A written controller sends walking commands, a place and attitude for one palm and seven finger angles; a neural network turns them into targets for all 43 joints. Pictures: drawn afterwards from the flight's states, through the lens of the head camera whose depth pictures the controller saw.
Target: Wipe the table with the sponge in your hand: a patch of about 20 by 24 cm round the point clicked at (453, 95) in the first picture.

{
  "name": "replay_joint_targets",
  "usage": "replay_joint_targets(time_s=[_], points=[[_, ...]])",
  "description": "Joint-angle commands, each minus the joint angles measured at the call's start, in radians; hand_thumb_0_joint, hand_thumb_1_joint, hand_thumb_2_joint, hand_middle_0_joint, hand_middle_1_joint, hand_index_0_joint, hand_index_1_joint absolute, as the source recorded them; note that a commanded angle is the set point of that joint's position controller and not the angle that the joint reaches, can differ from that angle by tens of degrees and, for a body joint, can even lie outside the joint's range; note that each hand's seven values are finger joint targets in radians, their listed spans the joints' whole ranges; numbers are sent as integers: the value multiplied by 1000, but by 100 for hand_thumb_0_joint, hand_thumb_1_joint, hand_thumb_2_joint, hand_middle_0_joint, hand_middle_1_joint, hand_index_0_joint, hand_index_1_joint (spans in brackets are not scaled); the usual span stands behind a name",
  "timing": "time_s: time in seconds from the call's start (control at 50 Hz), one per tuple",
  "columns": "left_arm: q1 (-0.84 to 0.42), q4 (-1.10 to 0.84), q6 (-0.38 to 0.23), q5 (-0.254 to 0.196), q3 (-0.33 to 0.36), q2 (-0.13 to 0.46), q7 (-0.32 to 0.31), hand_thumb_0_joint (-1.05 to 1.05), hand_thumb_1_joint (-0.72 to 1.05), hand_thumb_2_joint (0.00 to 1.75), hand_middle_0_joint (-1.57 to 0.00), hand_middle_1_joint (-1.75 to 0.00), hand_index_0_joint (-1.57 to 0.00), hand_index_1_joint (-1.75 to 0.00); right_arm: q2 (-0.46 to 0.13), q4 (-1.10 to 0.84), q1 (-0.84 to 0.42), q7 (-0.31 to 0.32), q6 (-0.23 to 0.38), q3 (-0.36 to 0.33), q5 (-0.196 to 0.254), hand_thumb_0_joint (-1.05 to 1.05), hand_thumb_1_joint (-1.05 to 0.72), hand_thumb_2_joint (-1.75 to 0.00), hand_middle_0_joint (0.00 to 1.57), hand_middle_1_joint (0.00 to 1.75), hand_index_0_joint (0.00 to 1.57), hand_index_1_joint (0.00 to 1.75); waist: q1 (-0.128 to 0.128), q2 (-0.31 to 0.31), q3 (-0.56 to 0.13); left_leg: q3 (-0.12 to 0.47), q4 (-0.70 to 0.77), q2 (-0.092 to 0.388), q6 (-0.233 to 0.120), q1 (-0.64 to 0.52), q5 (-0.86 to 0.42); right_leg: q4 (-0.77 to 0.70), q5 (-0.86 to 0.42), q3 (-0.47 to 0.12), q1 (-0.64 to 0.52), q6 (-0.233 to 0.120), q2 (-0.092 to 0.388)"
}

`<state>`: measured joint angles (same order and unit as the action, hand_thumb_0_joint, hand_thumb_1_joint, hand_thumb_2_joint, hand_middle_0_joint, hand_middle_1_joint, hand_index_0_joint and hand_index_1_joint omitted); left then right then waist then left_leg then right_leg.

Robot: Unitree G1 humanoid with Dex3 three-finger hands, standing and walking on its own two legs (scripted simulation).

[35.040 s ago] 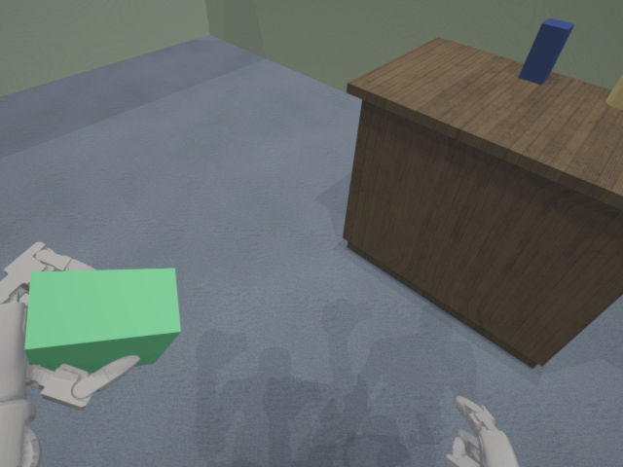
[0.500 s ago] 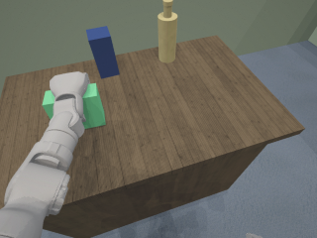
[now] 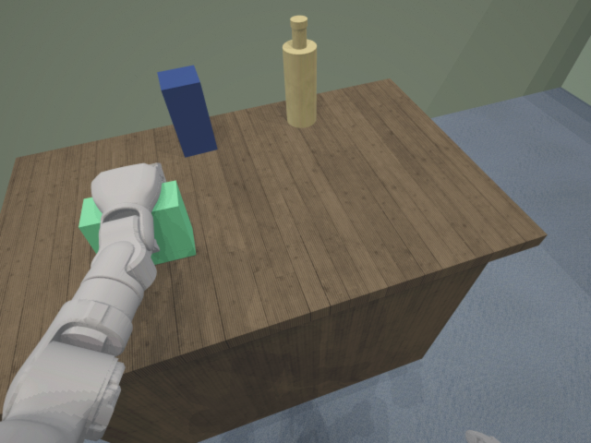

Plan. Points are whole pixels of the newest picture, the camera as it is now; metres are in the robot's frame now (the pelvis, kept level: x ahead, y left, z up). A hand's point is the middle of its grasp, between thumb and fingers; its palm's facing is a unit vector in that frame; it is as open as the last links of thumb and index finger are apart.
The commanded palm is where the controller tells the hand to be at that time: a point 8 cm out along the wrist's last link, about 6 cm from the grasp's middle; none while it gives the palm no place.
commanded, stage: wipe back along the middle lane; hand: left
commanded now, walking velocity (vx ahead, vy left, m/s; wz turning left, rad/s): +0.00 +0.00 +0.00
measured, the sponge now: (146, 235) +0.41 +0.26 +0.03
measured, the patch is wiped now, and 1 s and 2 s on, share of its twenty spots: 0.50 0.60 0.75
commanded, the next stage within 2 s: slide across to the third lane in 1.06 s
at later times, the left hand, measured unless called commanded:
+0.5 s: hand (145, 235) +0.38 +0.23 +0.07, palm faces -0.01 -0.02 -1.00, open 10.5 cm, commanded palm +0.34 +0.21 +0.11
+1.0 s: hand (151, 257) +0.34 +0.21 +0.07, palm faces +0.01 -0.04 -1.00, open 10.5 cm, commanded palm +0.30 +0.19 +0.12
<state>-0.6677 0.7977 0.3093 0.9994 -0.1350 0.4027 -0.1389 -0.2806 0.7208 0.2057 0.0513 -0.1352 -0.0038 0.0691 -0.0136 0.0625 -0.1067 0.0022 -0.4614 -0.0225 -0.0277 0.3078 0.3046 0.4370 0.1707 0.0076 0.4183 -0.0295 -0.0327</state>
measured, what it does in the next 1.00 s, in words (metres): stands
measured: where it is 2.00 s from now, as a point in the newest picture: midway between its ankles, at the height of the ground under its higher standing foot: outside the picture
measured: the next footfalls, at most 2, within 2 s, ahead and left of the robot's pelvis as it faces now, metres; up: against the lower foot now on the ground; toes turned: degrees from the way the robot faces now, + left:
none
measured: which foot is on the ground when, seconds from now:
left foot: down 0.00-1.00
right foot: down 0.00-1.00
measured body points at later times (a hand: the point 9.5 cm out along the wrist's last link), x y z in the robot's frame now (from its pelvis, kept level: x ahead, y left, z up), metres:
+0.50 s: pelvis +0.01 +0.01 +0.00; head +0.01 -0.02 +0.45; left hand +0.38 +0.23 +0.13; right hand +0.21 -0.22 -0.11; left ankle -0.05 +0.10 -0.74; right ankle +0.02 -0.10 -0.74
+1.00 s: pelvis +0.01 +0.01 +0.00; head +0.00 -0.03 +0.45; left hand +0.34 +0.21 +0.13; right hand +0.23 -0.21 -0.10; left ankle -0.05 +0.10 -0.74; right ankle +0.02 -0.10 -0.74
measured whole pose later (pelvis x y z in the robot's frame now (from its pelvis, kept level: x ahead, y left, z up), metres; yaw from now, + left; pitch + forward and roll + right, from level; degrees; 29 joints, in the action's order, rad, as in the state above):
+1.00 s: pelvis +0.01 +0.01 +0.00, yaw +0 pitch +2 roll +0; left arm -0.31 0.27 0.53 1.00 -0.33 0.30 -0.09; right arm -0.26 0.66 0.04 0.00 -0.16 0.04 0.08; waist 0.07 0.09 -0.08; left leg 0.00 -0.44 -0.04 -0.04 0.16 0.32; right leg 0.46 0.21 0.01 0.29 -0.02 -0.02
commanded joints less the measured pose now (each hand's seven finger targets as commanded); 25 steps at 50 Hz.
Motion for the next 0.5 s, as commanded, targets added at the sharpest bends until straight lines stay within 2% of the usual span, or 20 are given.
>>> replay_joint_targets(time_s=[0.0, 0.02, 0.04, 0.1, 0.12, 0.14, 0.16, 0.2, 0.24, 0.28, 0.3, 0.34, 0.38, 0.4, 0.46, 0.48], points=[[-188, -139, 10, 11, -39, 77, 15, 0, 10, 130, -120, -160, -120, -160, -124, -140, -105, 0, 34, -36, 6, 0, -90, -90, 20, 30, 20, 30, 21, -91, -238, 3, 46, 6, -1, -1, -305, -10, -248, -10, -267, -32, 25], [-180, -139, 18, 10, -19, 94, 11, 0, 10, 130, -120, -160, -120, -160, -126, -135, -109, -1, 33, -37, 6, 0, -90, -90, 20, 30, 20, 30, 23, -109, -232, 6, 46, 7, -1, -5, -296, -12, -237, -11, -262, -33, 23], [-173, -169, 22, -1, -13, 92, 11, 0, 10, 130, -120, -160, -120, -160, -125, -145, -129, 1, 33, -35, 8, 0, -90, -90, 20, 30, 20, 30, 36, -97, -239, 9, 54, 7, -1, -5, -301, -15, -238, -15, -271, -36, 24], [-195, -185, 53, 6, -45, 69, 10, 0, 10, 130, -120, -160, -120, -160, -123, -141, -141, 2, 31, -32, 10, 0, -90, -90, 20, 30, 20, 30, 21, -121, -210, 9, 55, 8, -1, -18, -288, -14, -217, -5, -255, -33, 24], [-180, -192, 62, 8, -71, 38, 14, 0, 10, 130, -120, -160, -120, -160, -118, -147, -149, 0, 31, -30, 10, 0, -90, -90, 20, 30, 20, 30, 24, -102, -205, 9, 55, 7, 1, -27, -290, -15, -210, -3, -244, -35, 23], [-163, -198, 69, 5, -31, 72, 13, 0, 10, 130, -120, -160, -120, -160, -121, -147, -159, 1, 30, -30, 10, 0, -90, -90, 20, 30, 20, 30, 37, -106, -214, 14, 59, 9, 2, -31, -301, -13, -210, -4, -252, -39, 21], [-143, -216, 76, 2, -39, 65, 14, 0, 10, 130, -120, -160, -120, -160, -120, -153, -162, 1, 29, -28, 9, 0, -90, -90, 20, 30, 20, 30, 42, -103, -231, 11, 55, 7, 2, -40, -322, -7, -235, -4, -275, -39, 23], [-153, -233, 90, 2, -71, 32, 20, 0, 10, 130, -120, -160, -120, -160, -114, -157, -177, 3, 27, -25, 10, 0, -90, -90, 20, 30, 20, 30, 36, -108, -223, 8, 56, 7, 5, -48, -313, -9, -226, 1, -265, -37, 23], [-134, -245, 103, -6, -52, 46, 25, 0, 10, 130, -120, -160, -120, -160, -115, -159, -196, 4, 24, -22, 11, 0, -90, -90, 20, 30, 20, 30, 43, -100, -211, 12, 60, 9, 6, -54, -319, -12, -222, -4, -261, -40, 22], [-130, -268, 112, -4, -81, 18, 29, 0, 10, 130, -120, -160, -120, -160, -109, -165, -203, 2, 22, -19, 11, 0, -90, -90, 20, 30, 20, 30, 42, -86, -214, 11, 55, 9, 10, -71, -338, -3, -232, 7, -261, -41, 22], [-111, -272, 117, -7, -107, -18, 35, 0, 10, 130, -120, -160, -120, -160, -105, -169, -208, 0, 24, -18, 12, 0, -90, -90, 20, 30, 20, 30, 42, -101, -205, 12, 54, 10, 11, -74, -346, -3, -236, 8, -256, -41, 21], [-82, -309, 125, -17, -82, 3, 38, 0, 10, 130, -120, -160, -120, -160, -108, -179, -227, -2, 22, -16, 11, 0, -90, -90, 20, 30, 20, 30, 56, -92, -222, 15, 56, 12, 12, -83, -358, -1, -242, 3, -270, -44, 20], [-75, -334, 135, -17, -101, -11, 41, 0, 10, 130, -120, -160, -120, -160, -104, -184, -234, -3, 21, -13, 12, 0, -90, -90, 20, 30, 20, 30, 54, -91, -224, 13, 51, 9, 12, -91, -366, 2, -255, 4, -279, -43, 21], [-77, -331, 140, -16, -118, -30, 45, 0, 10, 130, -120, -160, -120, -160, -102, -184, -237, -3, 20, -11, 12, 0, -90, -90, 20, 30, 20, 30, 48, -116, -200, 16, 53, 12, 12, -88, -369, 1, -259, 8, -270, -43, 20], [-4, -391, 149, -28, -101, -24, 50, 0, 10, 130, -120, -160, -120, -160, -105, -198, -255, -10, 21, -11, 11, 0, -90, -90, 20, 30, 20, 30, 66, -117, -228, 16, 48, 13, 11, -104, -412, 10, -304, 5, -305, -44, 22], [-7, -395, 153, -25, -103, -20, 51, 0, 10, 130, -120, -160, -120, -160, -104, -195, -261, -11, 20, -8, 12, 0, -90, -90, 20, 30, 20, 30, 64, -115, -217, 14, 48, 12, 12, -103, -409, 11, -306, 4, -302, -43, 23]])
